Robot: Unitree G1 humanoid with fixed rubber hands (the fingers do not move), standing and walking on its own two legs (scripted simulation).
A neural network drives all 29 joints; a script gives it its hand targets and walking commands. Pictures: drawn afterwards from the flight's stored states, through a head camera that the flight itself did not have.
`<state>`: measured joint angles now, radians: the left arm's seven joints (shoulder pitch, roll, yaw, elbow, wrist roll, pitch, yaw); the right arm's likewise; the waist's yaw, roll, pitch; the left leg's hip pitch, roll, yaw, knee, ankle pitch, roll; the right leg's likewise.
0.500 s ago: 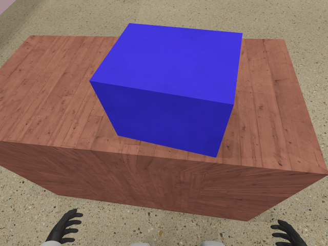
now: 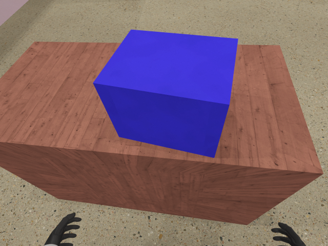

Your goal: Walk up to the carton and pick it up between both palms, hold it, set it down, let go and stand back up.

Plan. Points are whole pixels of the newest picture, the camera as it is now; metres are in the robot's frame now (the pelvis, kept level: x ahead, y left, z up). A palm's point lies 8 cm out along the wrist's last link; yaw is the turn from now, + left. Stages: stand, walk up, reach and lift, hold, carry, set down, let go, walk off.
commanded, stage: stand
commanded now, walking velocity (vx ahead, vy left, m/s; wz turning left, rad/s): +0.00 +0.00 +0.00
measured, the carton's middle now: (172, 93) +0.47 +0.00 +0.08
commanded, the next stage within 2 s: none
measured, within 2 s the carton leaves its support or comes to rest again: neither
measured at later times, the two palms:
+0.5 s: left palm out of the picture +0.10 +0.30 -0.08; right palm out of the picture +0.08 -0.29 -0.12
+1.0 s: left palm out of the picture +0.09 +0.31 -0.08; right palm out of the picture +0.07 -0.29 -0.11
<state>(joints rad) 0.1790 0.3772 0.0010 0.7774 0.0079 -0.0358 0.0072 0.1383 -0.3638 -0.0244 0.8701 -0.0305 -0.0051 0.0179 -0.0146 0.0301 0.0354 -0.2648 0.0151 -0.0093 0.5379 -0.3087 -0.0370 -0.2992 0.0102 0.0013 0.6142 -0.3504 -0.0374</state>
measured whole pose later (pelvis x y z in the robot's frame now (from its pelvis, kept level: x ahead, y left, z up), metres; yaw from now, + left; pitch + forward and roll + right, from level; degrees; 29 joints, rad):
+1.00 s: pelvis -0.02 +0.01 +0.01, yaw +0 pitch +2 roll +1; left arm 0.17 0.38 0.00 0.90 0.01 -0.04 0.00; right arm 0.13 -0.36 -0.02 1.00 -0.03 -0.01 0.02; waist -0.01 0.03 0.00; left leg -0.24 0.02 -0.01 0.43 -0.22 -0.03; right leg -0.27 0.01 0.00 0.49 -0.25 -0.03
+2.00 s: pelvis -0.03 +0.01 +0.01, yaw +0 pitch +1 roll +1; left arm 0.16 0.38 0.00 0.94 0.01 -0.04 0.00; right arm 0.13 -0.36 -0.02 1.04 -0.03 -0.01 0.02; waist -0.01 0.02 -0.01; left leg -0.23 0.02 -0.01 0.42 -0.20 -0.02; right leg -0.25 0.01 0.00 0.46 -0.23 -0.02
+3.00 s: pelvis -0.03 +0.01 +0.01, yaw +0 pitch +1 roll +1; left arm 0.16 0.38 0.00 0.96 0.01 -0.04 0.00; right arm 0.13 -0.36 -0.02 1.05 -0.03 -0.01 0.02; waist -0.01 0.01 -0.01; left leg -0.22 0.02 -0.01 0.40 -0.20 -0.03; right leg -0.24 0.01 0.00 0.45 -0.22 -0.02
